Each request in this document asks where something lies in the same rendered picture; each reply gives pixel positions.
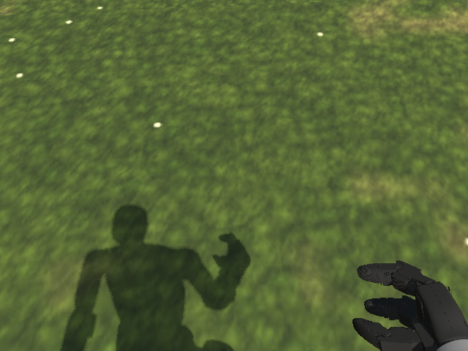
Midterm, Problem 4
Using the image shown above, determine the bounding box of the right robot hand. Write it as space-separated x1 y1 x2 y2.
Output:
352 260 468 351

